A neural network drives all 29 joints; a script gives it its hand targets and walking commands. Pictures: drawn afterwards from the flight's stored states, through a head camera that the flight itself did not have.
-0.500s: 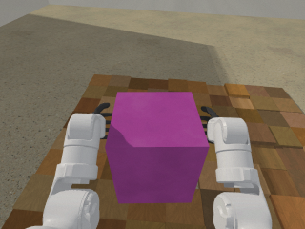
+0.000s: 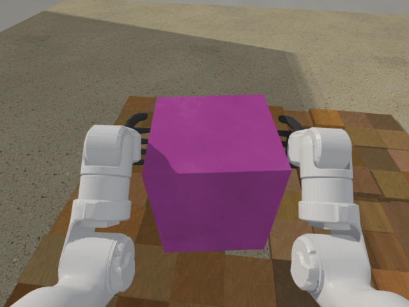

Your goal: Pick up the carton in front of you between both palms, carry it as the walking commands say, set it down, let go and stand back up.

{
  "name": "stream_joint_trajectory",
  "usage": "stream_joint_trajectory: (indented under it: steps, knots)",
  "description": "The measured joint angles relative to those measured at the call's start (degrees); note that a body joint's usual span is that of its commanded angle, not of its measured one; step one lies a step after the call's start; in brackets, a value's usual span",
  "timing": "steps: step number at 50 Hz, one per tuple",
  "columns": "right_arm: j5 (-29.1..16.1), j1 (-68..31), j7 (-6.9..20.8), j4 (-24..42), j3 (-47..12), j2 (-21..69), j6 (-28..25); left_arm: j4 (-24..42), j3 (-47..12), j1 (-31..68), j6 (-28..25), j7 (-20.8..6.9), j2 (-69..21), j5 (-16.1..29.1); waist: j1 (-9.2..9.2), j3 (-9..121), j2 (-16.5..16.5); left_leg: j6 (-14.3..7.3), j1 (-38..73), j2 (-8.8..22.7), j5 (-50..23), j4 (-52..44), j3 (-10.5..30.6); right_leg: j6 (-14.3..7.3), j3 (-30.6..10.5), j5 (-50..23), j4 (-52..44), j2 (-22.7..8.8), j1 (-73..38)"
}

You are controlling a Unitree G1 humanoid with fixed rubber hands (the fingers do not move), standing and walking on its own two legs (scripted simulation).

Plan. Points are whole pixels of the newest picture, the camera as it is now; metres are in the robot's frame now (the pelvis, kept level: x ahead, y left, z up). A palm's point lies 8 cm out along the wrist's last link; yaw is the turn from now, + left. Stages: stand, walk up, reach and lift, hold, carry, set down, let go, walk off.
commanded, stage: carry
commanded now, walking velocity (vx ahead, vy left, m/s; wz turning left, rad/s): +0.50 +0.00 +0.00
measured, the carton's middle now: (212, 176) +0.36 +0.00 +0.10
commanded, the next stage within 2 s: none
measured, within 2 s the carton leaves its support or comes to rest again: neither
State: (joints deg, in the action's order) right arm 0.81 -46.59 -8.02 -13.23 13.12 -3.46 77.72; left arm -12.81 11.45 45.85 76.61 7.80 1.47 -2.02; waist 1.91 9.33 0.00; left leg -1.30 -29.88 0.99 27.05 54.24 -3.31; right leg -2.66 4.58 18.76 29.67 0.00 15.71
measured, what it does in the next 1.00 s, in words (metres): climbs: left foot, then right foot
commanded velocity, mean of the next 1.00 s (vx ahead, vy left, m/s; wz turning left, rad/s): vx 0.50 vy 0.00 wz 0.00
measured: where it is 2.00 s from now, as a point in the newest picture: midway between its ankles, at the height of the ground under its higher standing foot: (197, 173)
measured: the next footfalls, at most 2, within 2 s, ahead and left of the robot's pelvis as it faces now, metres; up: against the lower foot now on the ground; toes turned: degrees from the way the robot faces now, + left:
left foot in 0.20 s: +0.22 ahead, +0.12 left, +0.00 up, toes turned +7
right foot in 0.64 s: +0.52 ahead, -0.06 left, +0.02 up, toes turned -6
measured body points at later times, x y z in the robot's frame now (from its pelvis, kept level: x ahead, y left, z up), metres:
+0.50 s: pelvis +0.22 +0.05 +0.00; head +0.28 +0.06 +0.45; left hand +0.63 +0.18 +0.15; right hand +0.61 -0.12 +0.14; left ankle +0.18 +0.12 -0.73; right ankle +0.31 -0.10 -0.65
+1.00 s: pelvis +0.51 +0.02 +0.03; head +0.57 +0.01 +0.47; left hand +0.88 +0.19 +0.12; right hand +0.89 -0.12 +0.11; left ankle +0.61 +0.16 -0.67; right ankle +0.48 -0.06 -0.72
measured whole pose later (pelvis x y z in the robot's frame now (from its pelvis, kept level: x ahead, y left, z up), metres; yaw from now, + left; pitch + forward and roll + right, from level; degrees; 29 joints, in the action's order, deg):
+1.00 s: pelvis +0.51 +0.02 +0.03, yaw +1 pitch +6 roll +1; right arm 4.6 -36.1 -7.3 -0.9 12.1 2.1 68.8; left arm -1.5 13.8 35.8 67.2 6.7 -2.6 -3.9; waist 2.3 -1.0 1.0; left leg -0.1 -36.2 3.3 9.8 42.1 -2.6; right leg -4.1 7.4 14.2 22.3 0.5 13.9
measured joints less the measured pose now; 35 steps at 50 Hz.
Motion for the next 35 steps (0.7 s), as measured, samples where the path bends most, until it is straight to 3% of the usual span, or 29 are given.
stream_joint_trajectory:
  steps: [3, 6, 9, 11, 15, 18, 24, 28, 31, 33, 35]
  knots:
    - [0.4, -1.7, 0.0, -0.5, 0.6, 0.0, 0.5, 0.6, 0.5, 0.6, 0.6, 0.1, 0.1, 0.1, 0.58, -0.9, 0.0, 0.7, -3.6, 0.5, -4.9, -1.0, -0.3, 0.6, -0.5, -0.1, -3.3, -0.4, -3.0]
    - [0.9, -2.9, 0.0, 0.0, 1.4, 0.3, 0.6, 1.0, 1.2, 1.9, 0.8, 0.1, 0.2, 0.0, 0.74, -1.9, -0.1, 0.8, -4.2, 0.9, -9.4, -9.5, -0.7, 1.5, -0.8, 1.1, -5.0, -0.9, -5.8]
    - [1.5, -4.0, 0.0, 0.0, 2.1, 0.8, 0.3, 1.1, 2.0, 3.1, 0.8, 0.1, 0.5, -0.2, -0.17, -2.9, -1.1, -0.1, -0.8, -0.2, -13.4, -19.5, -3.7, 2.9, -1.1, 5.3, -1.7, -2.4, -7.4]
    - [2.1, -4.9, 0.0, -0.9, 1.9, 1.6, -0.8, 1.1, 2.9, 3.5, 0.4, 0.0, 1.3, 0.1, -1.42, -3.6, -1.6, -2.0, 1.3, -1.0, -18.1, -21.0, -5.5, 3.0, -1.5, 9.0, 9.4, -3.9, -4.4]
    - [3.1, -1.7, 0.0, 0.4, 0.9, 3.8, -2.1, 1.0, 4.4, 2.3, 0.0, -0.3, 1.5, -0.2, -3.71, -6.0, -1.3, -3.9, 3.0, -1.2, -12.7, -17.8, -5.5, 0.9, -4.4, 7.5, 40.2, -1.7, 9.7]
    - [2.4, 0.9, -0.1, 4.9, 0.6, 4.0, -1.8, 3.2, 4.3, 2.2, 0.3, -0.3, 0.7, -0.8, -4.43, -8.4, -1.2, -3.5, 6.1, -1.1, -11.8, -20.3, -5.1, 0.5, -3.5, 4.2, 45.7, -1.9, 18.6]
    - [2.0, 1.8, -0.5, 13.7, 1.9, 4.9, -2.3, 11.4, 4.8, 2.1, -0.1, -0.3, -0.9, -1.4, -5.14, -10.9, -1.1, -3.2, 12.1, -1.2, -8.6, -23.8, -4.3, 1.0, -2.8, 0.7, 36.5, -3.8, 29.4]
    - [2.2, 1.5, -0.5, 14.4, 2.3, 5.3, -2.9, 13.1, 5.2, 1.7, -0.5, -0.4, -1.5, -1.8, -5.32, -9.8, -1.0, -2.0, 17.4, -1.2, -5.3, -26.1, -3.6, 0.6, -1.3, -7.3, 20.1, -3.6, 28.5]
    - [2.7, 1.4, -0.4, 12.0, 2.1, 5.2, -3.1, 10.9, 5.2, 1.3, -1.0, -0.8, -1.4, -2.2, -4.94, -8.3, -0.8, -0.6, 21.9, -0.9, -1.7, -26.4, -3.2, -0.6, 2.0, -13.4, 6.1, -1.6, 22.8]
    - [2.9, 1.4, 0.0, 9.7, 1.9, 4.2, -3.3, 7.9, 4.8, 1.4, -2.0, -1.0, -1.7, -2.8, -3.79, -7.9, 0.3, 0.1, 22.2, 0.3, 1.2, -19.5, -2.8, -2.0, 4.2, -18.3, 1.8, -0.1, 18.4]
    - [2.7, 1.7, 0.5, 6.9, 2.1, 3.2, -4.2, 4.8, 4.2, 1.1, -3.7, -1.0, -2.4, -3.7, -2.54, -8.5, 1.5, 0.3, 16.3, 0.1, 0.4, -2.8, 0.5, -3.2, 4.8, -13.3, 5.9, 0.4, 17.8]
